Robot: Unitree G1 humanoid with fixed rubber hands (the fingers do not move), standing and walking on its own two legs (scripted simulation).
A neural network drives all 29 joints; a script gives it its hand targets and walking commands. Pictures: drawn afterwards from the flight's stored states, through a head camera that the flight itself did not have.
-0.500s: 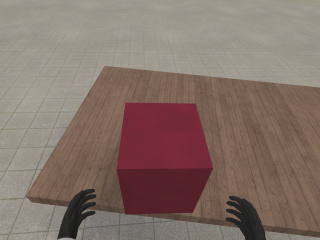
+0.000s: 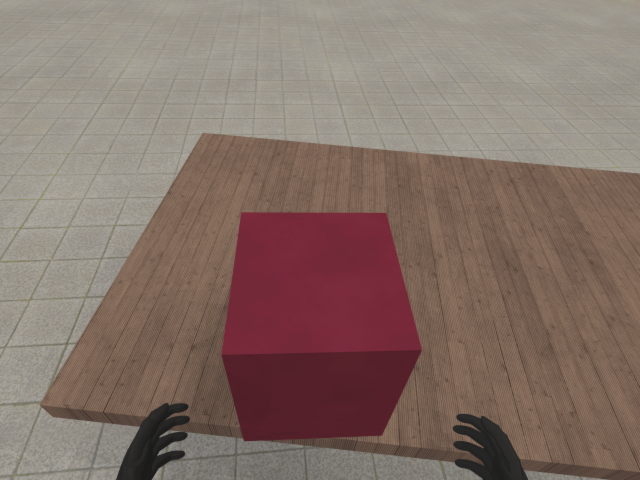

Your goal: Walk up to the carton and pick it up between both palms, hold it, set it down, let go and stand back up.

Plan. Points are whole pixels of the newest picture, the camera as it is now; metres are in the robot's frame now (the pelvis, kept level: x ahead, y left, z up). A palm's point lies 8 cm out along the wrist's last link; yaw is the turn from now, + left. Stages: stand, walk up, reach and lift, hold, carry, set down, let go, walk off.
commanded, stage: set down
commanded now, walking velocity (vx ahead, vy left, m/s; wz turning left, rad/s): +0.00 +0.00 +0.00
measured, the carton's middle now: (314, 328) +0.34 +0.04 +0.00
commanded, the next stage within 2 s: let go in 0.62 s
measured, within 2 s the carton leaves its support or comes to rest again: neither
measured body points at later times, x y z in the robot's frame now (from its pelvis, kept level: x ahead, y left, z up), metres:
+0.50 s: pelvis +0.00 +0.00 +0.00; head -0.01 +0.02 +0.45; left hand +0.16 +0.23 -0.07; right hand +0.17 -0.21 -0.06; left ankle +0.01 +0.13 -0.75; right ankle -0.03 -0.12 -0.75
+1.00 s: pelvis -0.01 +0.01 +0.00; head -0.02 +0.04 +0.45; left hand +0.16 +0.23 -0.10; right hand +0.17 -0.21 -0.06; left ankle +0.01 +0.13 -0.75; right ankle -0.03 -0.12 -0.75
